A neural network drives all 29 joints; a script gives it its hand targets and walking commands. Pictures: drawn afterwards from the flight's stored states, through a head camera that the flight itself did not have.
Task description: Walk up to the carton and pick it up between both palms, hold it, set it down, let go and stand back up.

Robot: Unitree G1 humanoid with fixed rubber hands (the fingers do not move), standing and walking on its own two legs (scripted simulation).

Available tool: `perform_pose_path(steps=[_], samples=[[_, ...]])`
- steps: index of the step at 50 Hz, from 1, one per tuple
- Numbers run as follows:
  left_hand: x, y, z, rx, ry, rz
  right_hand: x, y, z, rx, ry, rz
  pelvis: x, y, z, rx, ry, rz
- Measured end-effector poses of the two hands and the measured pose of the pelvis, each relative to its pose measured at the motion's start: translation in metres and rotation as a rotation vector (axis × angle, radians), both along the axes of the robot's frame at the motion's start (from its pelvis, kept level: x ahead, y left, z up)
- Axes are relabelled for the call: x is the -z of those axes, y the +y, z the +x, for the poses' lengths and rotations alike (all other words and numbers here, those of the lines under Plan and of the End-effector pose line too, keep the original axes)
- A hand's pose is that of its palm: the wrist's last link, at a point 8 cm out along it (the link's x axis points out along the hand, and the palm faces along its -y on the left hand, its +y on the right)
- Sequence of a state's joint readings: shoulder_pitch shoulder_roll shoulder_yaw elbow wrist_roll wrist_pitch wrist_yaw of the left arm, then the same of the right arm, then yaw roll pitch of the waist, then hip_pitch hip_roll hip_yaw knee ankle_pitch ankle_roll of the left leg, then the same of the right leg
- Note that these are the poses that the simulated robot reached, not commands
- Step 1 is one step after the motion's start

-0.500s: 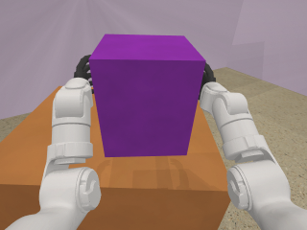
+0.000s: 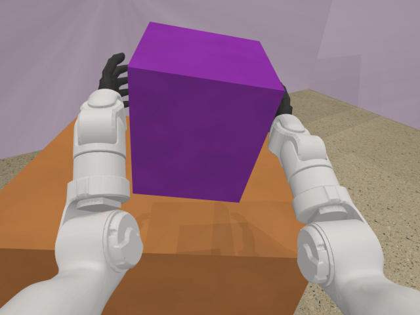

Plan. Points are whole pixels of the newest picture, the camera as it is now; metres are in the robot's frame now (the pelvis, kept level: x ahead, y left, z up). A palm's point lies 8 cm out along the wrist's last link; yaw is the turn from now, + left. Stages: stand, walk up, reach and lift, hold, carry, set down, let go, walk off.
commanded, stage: set down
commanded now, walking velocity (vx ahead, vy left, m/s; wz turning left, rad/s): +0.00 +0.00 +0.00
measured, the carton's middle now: (196, 116) +0.41 +0.01 +0.27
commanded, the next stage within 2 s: none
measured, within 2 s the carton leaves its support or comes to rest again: neither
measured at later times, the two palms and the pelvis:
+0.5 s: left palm (120, 132) +0.42 +0.16 +0.23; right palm (264, 158) +0.40 -0.14 +0.18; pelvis +0.02 +0.01 +0.00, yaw +1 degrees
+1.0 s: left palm (120, 139) +0.43 +0.16 +0.21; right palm (259, 163) +0.41 -0.13 +0.16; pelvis +0.02 +0.01 +0.00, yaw +1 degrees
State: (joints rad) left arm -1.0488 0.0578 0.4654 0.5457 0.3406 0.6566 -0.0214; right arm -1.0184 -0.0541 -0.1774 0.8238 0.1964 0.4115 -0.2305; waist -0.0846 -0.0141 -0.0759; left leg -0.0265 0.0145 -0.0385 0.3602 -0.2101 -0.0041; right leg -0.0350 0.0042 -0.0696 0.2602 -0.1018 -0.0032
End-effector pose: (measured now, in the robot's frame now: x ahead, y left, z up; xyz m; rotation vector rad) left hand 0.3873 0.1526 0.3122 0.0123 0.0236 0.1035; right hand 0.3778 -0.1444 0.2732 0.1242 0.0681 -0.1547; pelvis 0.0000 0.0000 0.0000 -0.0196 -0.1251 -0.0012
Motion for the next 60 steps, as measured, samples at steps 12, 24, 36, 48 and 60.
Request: perform_pose_path(steps=[12, 24, 36, 48, 60], samples=[[0.048, 0.02, 0.018, 0.002, 0.018, 0.029, 0.066, 0.024, 0.017, -0.007, 0.012, -0.026, -0.001, 0.001, 0.005, -0.025, -0.026, -0.005], [0.082, 0.005, 0.03, 0.034, 0.018, 0.038, 0.094, 0.008, 0.019, 0.03, 0.009, -0.033, 0.001, 0.01, 0.018, -0.024, -0.018, -0.02], [0.082, 0.001, 0.032, 0.034, 0.037, 0.033, 0.095, 0.004, 0.019, 0.032, 0.024, -0.043, 0.0, 0.013, 0.018, -0.007, -0.017, -0.014], [0.099, 0.009, 0.04, 0.028, 0.091, 0.033, 0.113, 0.012, 0.027, 0.022, 0.072, -0.042, -0.001, 0.011, 0.018, -0.009, 0.003, -0.008], [0.121, 0.003, 0.049, 0.041, 0.101, 0.024, 0.124, 0.005, 0.033, 0.038, 0.074, -0.045, -0.001, 0.011, 0.024, -0.004, 0.04, -0.012]])
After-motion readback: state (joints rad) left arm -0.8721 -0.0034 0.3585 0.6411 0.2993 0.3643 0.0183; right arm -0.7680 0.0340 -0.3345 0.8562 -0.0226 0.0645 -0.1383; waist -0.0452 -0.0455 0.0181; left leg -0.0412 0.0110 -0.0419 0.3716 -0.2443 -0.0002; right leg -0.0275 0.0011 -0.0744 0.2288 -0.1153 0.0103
